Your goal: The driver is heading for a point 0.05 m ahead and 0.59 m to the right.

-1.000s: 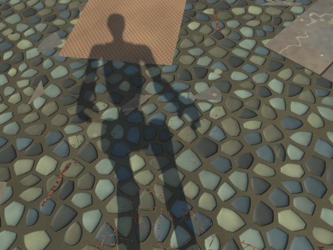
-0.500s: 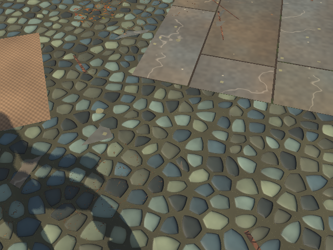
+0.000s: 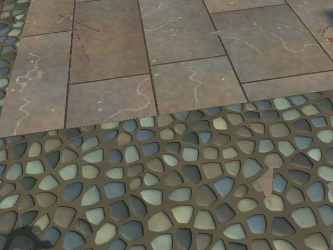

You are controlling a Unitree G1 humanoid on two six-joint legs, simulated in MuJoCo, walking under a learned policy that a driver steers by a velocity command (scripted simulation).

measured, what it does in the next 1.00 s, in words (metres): walks ahead, turning right: left foot, then right foot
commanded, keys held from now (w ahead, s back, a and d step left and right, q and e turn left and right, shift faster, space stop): w+e+shift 0.60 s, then e+shift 0.32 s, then w+e+shift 0.08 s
